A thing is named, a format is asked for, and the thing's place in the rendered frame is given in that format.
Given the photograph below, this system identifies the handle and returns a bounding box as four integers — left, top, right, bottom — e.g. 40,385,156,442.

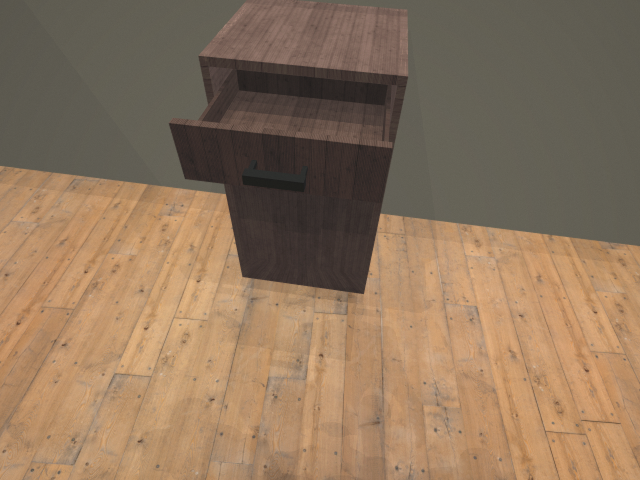
242,160,308,192

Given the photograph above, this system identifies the cabinet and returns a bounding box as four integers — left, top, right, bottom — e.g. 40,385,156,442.
198,0,408,294

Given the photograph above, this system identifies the drawer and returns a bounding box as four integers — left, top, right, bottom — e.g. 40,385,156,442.
169,69,393,203

